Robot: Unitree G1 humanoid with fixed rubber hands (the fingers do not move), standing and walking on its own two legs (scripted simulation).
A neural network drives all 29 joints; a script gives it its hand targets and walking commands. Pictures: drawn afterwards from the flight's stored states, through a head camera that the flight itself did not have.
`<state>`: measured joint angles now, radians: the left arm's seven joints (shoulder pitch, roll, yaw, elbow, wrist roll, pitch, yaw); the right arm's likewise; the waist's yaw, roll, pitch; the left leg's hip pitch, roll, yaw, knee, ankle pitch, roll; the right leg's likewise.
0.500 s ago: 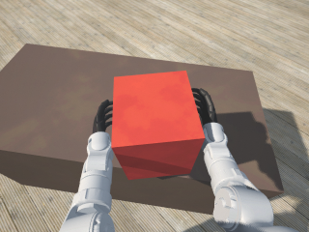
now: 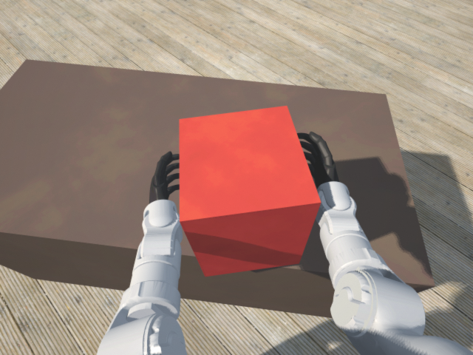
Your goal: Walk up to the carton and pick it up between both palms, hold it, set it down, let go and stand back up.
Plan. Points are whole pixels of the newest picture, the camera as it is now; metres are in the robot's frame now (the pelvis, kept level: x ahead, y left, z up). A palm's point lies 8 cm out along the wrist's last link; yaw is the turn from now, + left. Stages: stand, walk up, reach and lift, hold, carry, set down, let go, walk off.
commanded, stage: set down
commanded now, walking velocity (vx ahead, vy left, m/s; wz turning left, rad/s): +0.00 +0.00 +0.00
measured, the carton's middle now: (243, 196) +0.40 +0.01 -0.03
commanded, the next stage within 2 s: none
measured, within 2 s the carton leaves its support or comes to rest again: rests again in 0.66 s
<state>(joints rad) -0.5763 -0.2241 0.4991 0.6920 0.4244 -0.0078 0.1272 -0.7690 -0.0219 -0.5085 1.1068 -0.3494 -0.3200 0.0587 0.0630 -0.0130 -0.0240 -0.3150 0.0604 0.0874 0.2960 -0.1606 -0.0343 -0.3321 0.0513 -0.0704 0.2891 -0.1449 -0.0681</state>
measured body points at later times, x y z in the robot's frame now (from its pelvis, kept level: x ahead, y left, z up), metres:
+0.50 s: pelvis +0.00 +0.01 +0.00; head +0.10 +0.01 +0.44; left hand +0.39 +0.17 +0.00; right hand +0.44 -0.12 +0.02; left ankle -0.02 +0.14 -0.75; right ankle -0.01 -0.07 -0.75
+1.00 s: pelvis +0.00 +0.00 +0.00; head +0.11 +0.00 +0.43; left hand +0.39 +0.16 -0.01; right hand +0.44 -0.13 +0.01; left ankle -0.02 +0.14 -0.75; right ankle -0.01 -0.07 -0.75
